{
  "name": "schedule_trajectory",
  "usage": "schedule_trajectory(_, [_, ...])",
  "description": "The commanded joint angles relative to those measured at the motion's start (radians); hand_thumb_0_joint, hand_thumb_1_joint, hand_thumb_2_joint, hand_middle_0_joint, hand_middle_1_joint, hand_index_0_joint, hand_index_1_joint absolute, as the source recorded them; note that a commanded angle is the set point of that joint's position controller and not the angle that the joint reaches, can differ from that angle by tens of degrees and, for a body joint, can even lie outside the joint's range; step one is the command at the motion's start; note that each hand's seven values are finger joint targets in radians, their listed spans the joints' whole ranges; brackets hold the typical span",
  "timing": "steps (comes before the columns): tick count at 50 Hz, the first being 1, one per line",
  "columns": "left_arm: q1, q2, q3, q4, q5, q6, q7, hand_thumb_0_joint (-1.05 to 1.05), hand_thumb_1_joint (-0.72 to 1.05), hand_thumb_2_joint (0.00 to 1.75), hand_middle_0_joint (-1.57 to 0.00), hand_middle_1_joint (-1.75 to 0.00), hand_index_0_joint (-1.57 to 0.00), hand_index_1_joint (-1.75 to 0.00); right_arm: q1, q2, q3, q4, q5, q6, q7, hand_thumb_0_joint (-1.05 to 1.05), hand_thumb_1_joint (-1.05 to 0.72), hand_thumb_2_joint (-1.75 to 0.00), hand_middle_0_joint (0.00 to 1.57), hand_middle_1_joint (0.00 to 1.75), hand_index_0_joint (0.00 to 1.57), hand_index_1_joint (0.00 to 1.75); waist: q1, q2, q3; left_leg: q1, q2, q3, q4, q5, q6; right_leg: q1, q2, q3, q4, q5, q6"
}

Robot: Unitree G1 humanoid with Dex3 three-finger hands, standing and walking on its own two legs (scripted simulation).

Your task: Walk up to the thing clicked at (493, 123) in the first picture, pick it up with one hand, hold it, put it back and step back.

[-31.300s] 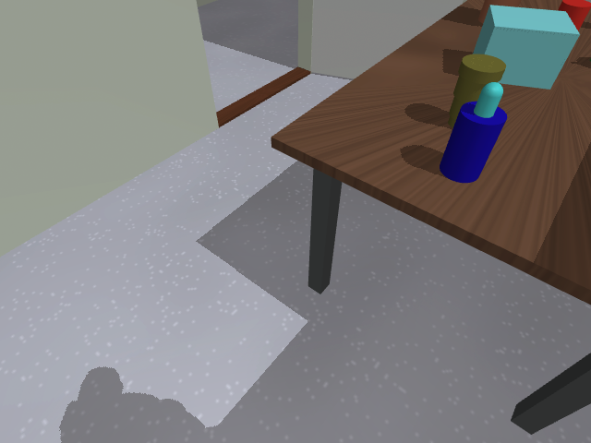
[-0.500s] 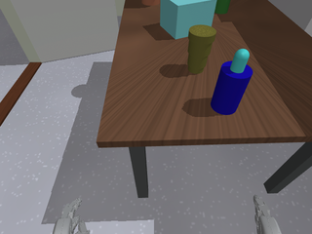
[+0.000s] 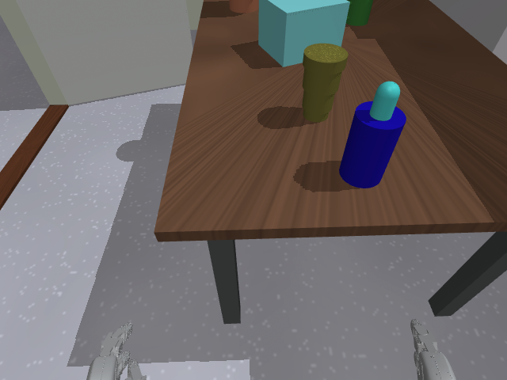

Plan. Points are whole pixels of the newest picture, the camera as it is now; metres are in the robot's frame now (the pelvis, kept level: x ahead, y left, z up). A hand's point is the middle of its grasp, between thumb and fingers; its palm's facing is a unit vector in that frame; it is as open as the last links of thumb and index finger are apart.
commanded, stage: home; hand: right
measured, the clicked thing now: (373, 133) +0.54 -0.21 +0.11
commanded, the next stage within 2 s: stand in 1.12 s
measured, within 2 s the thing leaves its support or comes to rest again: neither
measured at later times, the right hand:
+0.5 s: hand (391, 378) +0.17 -0.18 -0.05, palm faces +0.12 +0.95 -0.29, open 17.3 cm
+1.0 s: hand out of the picture +0.17 -0.18 -0.05, palm faces +0.12 +0.95 -0.29, open 17.4 cm
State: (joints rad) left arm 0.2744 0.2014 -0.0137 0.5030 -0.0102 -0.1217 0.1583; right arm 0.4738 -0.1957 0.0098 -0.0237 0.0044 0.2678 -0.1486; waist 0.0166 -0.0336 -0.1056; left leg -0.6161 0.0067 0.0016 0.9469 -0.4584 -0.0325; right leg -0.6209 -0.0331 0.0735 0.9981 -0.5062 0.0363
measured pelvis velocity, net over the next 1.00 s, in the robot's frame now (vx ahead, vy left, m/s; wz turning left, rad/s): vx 0.00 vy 0.00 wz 0.00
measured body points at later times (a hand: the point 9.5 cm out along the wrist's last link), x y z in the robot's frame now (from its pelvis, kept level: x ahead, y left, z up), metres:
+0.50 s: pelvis +0.01 +0.00 +0.00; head +0.03 +0.00 +0.45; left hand +0.17 +0.24 -0.07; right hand +0.16 -0.23 -0.03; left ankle +0.01 +0.14 -0.68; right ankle +0.00 -0.14 -0.68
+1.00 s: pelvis +0.00 +0.00 +0.00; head +0.02 +0.00 +0.45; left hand +0.17 +0.24 -0.07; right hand +0.16 -0.23 -0.03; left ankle +0.01 +0.14 -0.68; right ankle +0.00 -0.14 -0.68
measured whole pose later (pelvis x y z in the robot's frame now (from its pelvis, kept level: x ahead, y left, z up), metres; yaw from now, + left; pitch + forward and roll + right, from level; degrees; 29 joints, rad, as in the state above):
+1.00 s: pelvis +0.00 +0.00 +0.00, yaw +0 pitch +7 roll +2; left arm 0.27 0.20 -0.02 0.50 -0.01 -0.12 0.16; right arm 0.47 -0.20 0.01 -0.04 0.01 0.31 -0.15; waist 0.01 -0.03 -0.10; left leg -0.61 0.01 0.00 0.94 -0.46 -0.03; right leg -0.61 -0.03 0.07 1.00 -0.51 0.04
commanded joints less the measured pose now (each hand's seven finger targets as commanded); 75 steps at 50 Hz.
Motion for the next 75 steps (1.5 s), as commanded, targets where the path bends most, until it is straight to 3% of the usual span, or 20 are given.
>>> schedule_trajectory(1, [-0.073,0.125,0.05,-0.161,0.003,-0.057,0.009,0.0,0.9,0.9,-0.2,-0.3,-0.2,-0.3,-0.021,-0.094,-0.062,-0.193,-0.005,-0.048,-0.009,0.0,0.52,-0.07,0.06,0.06,0.06,0.06,-0.004,0.008,-0.077,0.066,-0.023,0.06,-0.165,0.145,0.024,0.04,0.025,-0.066,-0.187,0.179,-0.032])
schedule_trajectory(6, [-0.078,0.128,0.049,-0.164,0.0,-0.058,0.011,0.0,0.9,0.9,-0.2,-0.3,-0.2,-0.3,-0.027,-0.097,-0.06,-0.192,-0.001,-0.041,-0.006,0.0,0.54,-0.06,0.05,0.05,0.05,0.05,0.003,0.019,-0.066,0.064,-0.024,0.056,-0.173,0.144,0.021,0.038,0.028,-0.071,-0.181,0.173,-0.033])
schedule_trajectory(8, [-0.066,0.123,0.049,-0.161,0.003,-0.057,0.012,0.0,0.9,0.9,-0.2,-0.3,-0.2,-0.3,-0.016,-0.103,-0.071,-0.204,-0.004,-0.042,-0.008,0.0,0.53,-0.07,0.05,0.06,0.05,0.06,-0.004,0.001,-0.108,0.088,-0.02,0.052,-0.167,0.179,0.022,0.054,0.031,-0.075,-0.168,0.207,-0.033])
schedule_trajectory(10, [-0.077,0.126,0.048,-0.165,0.0,-0.058,0.012,0.0,0.9,0.9,-0.2,-0.3,-0.2,-0.3,-0.031,-0.097,-0.058,-0.207,-0.003,-0.038,-0.007,0.0,0.54,-0.06,0.05,0.05,0.05,0.05,0.0,0.003,-0.08,0.068,-0.024,0.056,-0.167,0.152,0.023,0.042,0.027,-0.069,-0.18,0.181,-0.031])
schedule_trajectory(16, [-0.065,0.13,0.053,-0.163,0.003,-0.054,0.014,0.0,0.9,0.9,-0.2,-0.3,-0.2,-0.3,-0.026,-0.093,-0.057,-0.201,-0.004,-0.036,-0.008,0.0,0.53,-0.06,0.05,0.06,0.05,0.06,0.005,0.016,-0.126,0.086,-0.025,0.06,-0.147,0.212,0.023,0.069,0.023,-0.064,-0.171,0.251,-0.031])
schedule_trajectory(27, [-0.072,0.126,0.047,-0.155,0.003,-0.052,0.017,0.0,0.9,0.9,-0.2,-0.3,-0.2,-0.3,-0.026,-0.099,-0.063,-0.19,-0.002,-0.025,-0.007,0.0,0.53,-0.06,0.05,0.06,0.05,0.06,0.004,0.01,-0.079,0.077,-0.021,0.059,-0.163,0.194,0.019,0.051,0.028,-0.071,-0.176,0.224,-0.033])
schedule_trajectory(37, [-0.057,0.129,0.051,-0.154,0.002,-0.048,0.015,0.0,0.9,0.9,-0.2,-0.3,-0.2,-0.3,-0.027,-0.094,-0.059,-0.205,-0.005,-0.015,-0.007,0.0,0.54,-0.06,0.05,0.05,0.05,0.05,0.001,-0.011,-0.134,0.097,-0.023,0.059,-0.128,0.29,0.023,0.09,0.019,-0.064,-0.16,0.343,-0.022])
schedule_trajectory(42, [-0.067,0.128,0.048,-0.154,0.003,-0.05,0.014,0.0,0.9,0.9,-0.2,-0.3,-0.2,-0.3,-0.034,-0.093,-0.054,-0.2,-0.005,-0.014,-0.006,0.0,0.55,-0.05,0.05,0.05,0.05,0.05,0.002,0.003,-0.092,0.078,-0.024,0.059,-0.15,0.215,0.022,0.063,0.022,-0.066,-0.174,0.252,-0.026])
schedule_trajectory(49, [-0.065,0.127,0.05,-0.163,0.002,-0.048,0.013,0.0,0.9,0.9,-0.2,-0.3,-0.2,-0.3,-0.027,-0.099,-0.061,-0.209,-0.005,-0.013,-0.006,0.0,0.53,-0.06,0.05,0.06,0.05,0.06,0.0,-0.006,-0.109,0.079,-0.024,0.057,-0.153,0.196,0.023,0.063,0.025,-0.068,-0.173,0.233,-0.028])
schedule_trajectory(50, [-0.129,0.298,0.076,0.069,0.131,0.006,-0.046,0.0,0.9,0.9,-0.2,-0.3,-0.2,-0.3,-0.179,-0.282,-0.1,0.142,-0.119,-0.153,0.043,0.0,0.53,-0.06,0.05,0.05,0.05,0.05,-0.041,0.101,0.044,0.199,0.053,-0.071,-0.203,0.166,0.097,0.08,-0.004,-0.013,-0.207,0.273,-0.094])
schedule_trajectory(51, [-0.105,0.306,0.099,0.08,0.133,0.023,-0.075,0.0,0.9,0.9,-0.2,-0.3,-0.2,-0.3,-0.157,-0.298,-0.115,0.262,-0.116,-0.211,0.066,0.0,0.52,-0.07,0.05,0.06,0.05,0.06,-0.024,0.115,-0.007,0.215,0.076,-0.114,-0.206,0.193,0.131,0.109,0.003,-0.032,-0.191,0.272,-0.107])
schedule_trajectory(52, [-0.092,0.293,0.104,0.084,0.124,0.03,-0.089,0.0,0.9,0.9,-0.2,-0.3,-0.2,-0.3,-0.176,-0.302,-0.115,0.297,-0.115,-0.243,0.078,0.0,0.57,-0.04,0.05,0.05,0.05,0.05,-0.008,0.119,-0.01,0.211,0.087,-0.142,-0.21,0.219,0.144,0.111,0.004,-0.03,-0.186,0.275,-0.115])
schedule_trajectory(55, [-0.119,0.283,0.091,0.121,0.085,0.047,-0.125,0.0,0.9,0.9,-0.2,-0.3,-0.2,-0.3,-0.206,-0.287,-0.092,0.398,-0.078,-0.289,0.114,0.0,0.51,-0.08,0.06,0.06,0.06,0.06,-0.005,0.053,0.013,0.177,0.074,-0.11,-0.233,0.194,0.122,0.197,0.003,-0.008,-0.246,0.205,-0.121])
schedule_trajectory(57, [-0.108,0.302,0.096,0.15,0.062,0.059,-0.142,0.0,0.9,0.9,-0.2,-0.3,-0.2,-0.3,-0.209,-0.287,-0.095,0.474,-0.055,-0.296,0.123,0.0,0.51,-0.08,0.06,0.06,0.06,0.06,-0.012,0.074,0.007,0.194,0.064,-0.103,-0.238,0.175,0.106,0.2,0.004,0.022,-0.281,0.195,-0.12])
schedule_trajectory(60, [-0.111,0.299,0.099,0.202,0.06,0.072,-0.153,0.0,0.9,0.9,-0.2,-0.3,-0.2,-0.3,-0.248,-0.296,-0.096,0.562,-0.057,-0.304,0.125,0.0,0.52,-0.07,0.05,0.06,0.05,0.06,-0.012,0.055,0.042,0.231,0.073,-0.127,-0.29,0.059,0.109,0.156,0.016,0.028,-0.312,0.094,-0.117])
schedule_trajectory(62, [-0.109,0.292,0.098,0.229,0.062,0.076,-0.157,0.0,0.9,0.9,-0.2,-0.3,-0.2,-0.3,-0.253,-0.307,-0.097,0.614,-0.058,-0.311,0.126,0.0,0.43,-0.15,0.14,0.14,0.14,0.14,-0.005,0.057,0.051,0.208,0.086,-0.151,-0.327,0.051,0.115,0.202,0.018,0.018,-0.32,0.112,-0.115])
schedule_trajectory(64, [-0.107,0.305,0.101,0.254,0.058,0.075,-0.158,0.0,0.9,0.9,-0.2,-0.3,-0.2,-0.3,-0.269,-0.315,-0.097,0.66,-0.057,-0.314,0.125,0.0,0.27,-0.31,0.2,0.3,0.2,0.3,-0.008,0.038,0.075,0.225,0.069,-0.126,-0.32,0.078,0.109,0.201,0.0,0.056,-0.36,0.139,-0.122])
schedule_trajectory(67, [-0.115,0.332,0.102,0.296,0.054,0.072,-0.154,0.0,0.9,0.9,-0.2,-0.3,-0.2,-0.3,-0.244,-0.295,-0.09,0.734,-0.044,-0.317,0.123,0.0,0.03,-0.55,0.2,0.3,0.2,0.3,-0.032,-0.042,0.038,0.311,0.043,-0.065,-0.261,0.231,0.089,0.254,-0.059,0.121,-0.433,0.276,-0.135])
schedule_trajectory(71, [-0.107,0.342,0.099,0.351,0.038,0.081,-0.145,0.0,0.9,0.9,-0.2,-0.3,-0.2,-0.3,-0.236,-0.321,-0.089,0.828,-0.039,-0.317,0.116,0.0,-0.29,-0.87,0.2,0.3,0.2,0.3,-0.029,-0.005,0.039,0.391,0.069,-0.08,-0.313,0.375,0.091,0.289,-0.048,0.084,-0.434,0.409,-0.119])
schedule_trajectory(75, [-0.108,0.345,0.093,0.408,0.032,0.092,-0.139,0.0,0.9,0.9,-0.2,-0.3,-0.2,-0.3,-0.25,-0.327,-0.077,0.901,-0.032,-0.312,0.113,0.0,-0.61,-0.9,0.2,0.3,0.2,0.3,-0.026,-0.01,0.078,0.398,0.078,-0.082,-0.379,0.377,0.08,0.336,-0.055,0.077,-0.485,0.412,-0.111])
